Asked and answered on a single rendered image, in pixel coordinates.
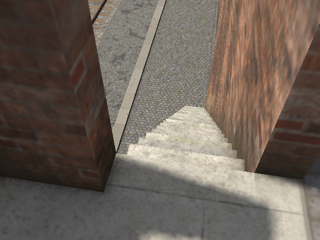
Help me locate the stairs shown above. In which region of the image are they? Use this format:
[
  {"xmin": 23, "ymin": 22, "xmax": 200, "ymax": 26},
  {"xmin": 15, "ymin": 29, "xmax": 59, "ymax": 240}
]
[{"xmin": 127, "ymin": 105, "xmax": 245, "ymax": 172}]

